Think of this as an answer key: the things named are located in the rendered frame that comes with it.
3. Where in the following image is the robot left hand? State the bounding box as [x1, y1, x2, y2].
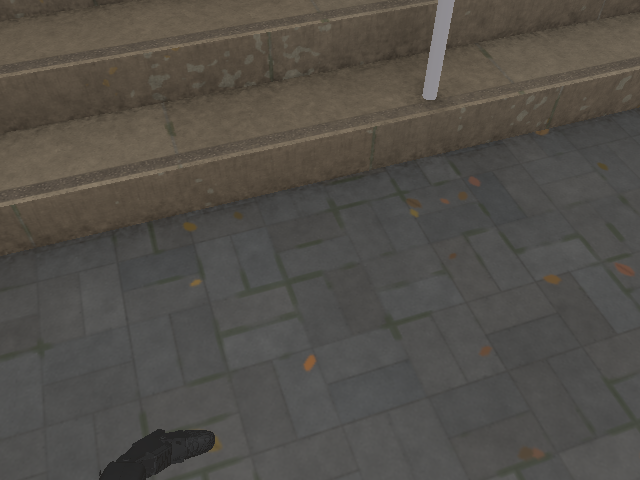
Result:
[99, 429, 215, 480]

